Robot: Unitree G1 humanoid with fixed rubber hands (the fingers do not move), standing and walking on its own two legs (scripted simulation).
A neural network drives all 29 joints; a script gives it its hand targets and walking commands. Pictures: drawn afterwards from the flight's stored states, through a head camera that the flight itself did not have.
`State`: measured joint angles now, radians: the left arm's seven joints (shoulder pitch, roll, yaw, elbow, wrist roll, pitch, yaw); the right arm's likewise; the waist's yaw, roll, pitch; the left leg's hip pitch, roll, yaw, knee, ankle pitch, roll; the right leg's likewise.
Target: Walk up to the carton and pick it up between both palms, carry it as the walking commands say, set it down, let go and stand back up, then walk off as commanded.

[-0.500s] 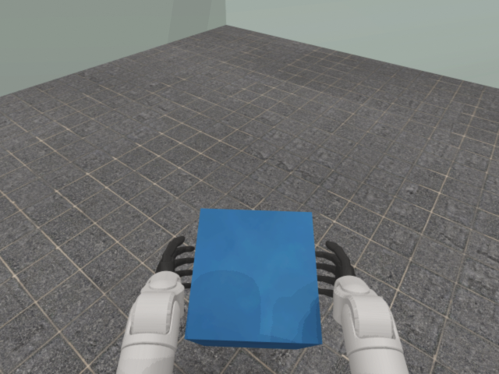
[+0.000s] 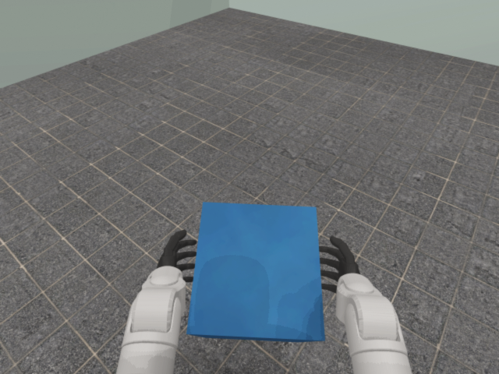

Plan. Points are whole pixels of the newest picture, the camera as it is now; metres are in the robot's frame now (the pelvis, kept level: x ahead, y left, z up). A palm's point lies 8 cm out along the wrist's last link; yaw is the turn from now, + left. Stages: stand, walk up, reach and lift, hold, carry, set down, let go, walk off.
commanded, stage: carry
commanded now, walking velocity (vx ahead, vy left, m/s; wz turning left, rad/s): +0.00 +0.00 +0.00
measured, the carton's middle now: (255, 279) +0.33 +0.00 -0.07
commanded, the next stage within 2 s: hold in 1.98 s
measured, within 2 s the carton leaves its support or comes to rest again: neither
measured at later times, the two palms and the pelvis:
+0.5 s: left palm (167, 269) +0.29 +0.14 +0.04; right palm (346, 275) +0.28 -0.14 +0.03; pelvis +0.00 +0.00 +0.00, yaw -1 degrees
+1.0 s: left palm (170, 277) +0.27 +0.13 +0.04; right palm (354, 284) +0.26 -0.15 +0.04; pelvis -0.01 +0.00 +0.00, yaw -1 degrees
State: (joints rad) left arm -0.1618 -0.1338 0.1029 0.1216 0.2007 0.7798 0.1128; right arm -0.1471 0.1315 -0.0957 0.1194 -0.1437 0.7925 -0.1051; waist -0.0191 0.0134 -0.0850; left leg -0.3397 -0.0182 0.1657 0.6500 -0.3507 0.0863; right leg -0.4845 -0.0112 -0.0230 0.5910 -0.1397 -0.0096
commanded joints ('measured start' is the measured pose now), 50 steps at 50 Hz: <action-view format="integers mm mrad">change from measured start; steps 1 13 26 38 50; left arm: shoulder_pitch -583 -673 -532 -586 -651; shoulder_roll -877 -884 -889 -854 -894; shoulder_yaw -547 -581 -581 -545 -587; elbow -154 -240 -202 -208 -259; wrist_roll -278 -280 -284 -283 -306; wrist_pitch -79 -78 -56 -55 -37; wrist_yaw -263 -254 -251 -257 -249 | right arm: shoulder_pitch -712 -707 -612 -629 -662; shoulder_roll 815 860 838 824 832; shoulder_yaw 599 596 594 576 565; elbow -286 -258 -269 -247 -290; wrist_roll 298 314 302 289 296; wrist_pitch -91 -83 -70 -58 -49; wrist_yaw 249 260 252 240 237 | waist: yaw -5 7 2 14 10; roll -79 -38 25 -37 56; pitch -371 -391 -458 -372 -353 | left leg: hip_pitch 30 43 209 58 86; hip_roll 153 143 180 192 176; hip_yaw -199 -176 -131 -180 -184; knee -210 -153 -110 -168 -206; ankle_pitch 27 95 585 126 122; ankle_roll -27 -23 -46 -5 -48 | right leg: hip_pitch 199 229 211 207 149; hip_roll -90 -105 -63 -53 -81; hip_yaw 138 149 76 113 150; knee -95 -123 17 -86 -83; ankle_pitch -28 24 243 -5 -35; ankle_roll -32 -24 -30 -17 -38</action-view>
